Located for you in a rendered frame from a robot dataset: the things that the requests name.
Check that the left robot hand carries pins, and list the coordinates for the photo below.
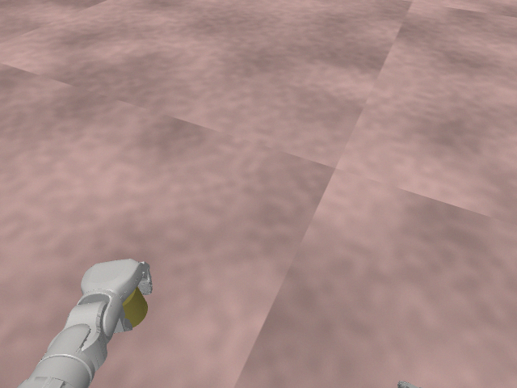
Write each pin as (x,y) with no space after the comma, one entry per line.
(120,277)

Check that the left robot arm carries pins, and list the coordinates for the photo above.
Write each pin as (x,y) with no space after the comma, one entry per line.
(80,349)

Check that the tin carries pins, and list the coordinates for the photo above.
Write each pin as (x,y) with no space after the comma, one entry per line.
(135,307)

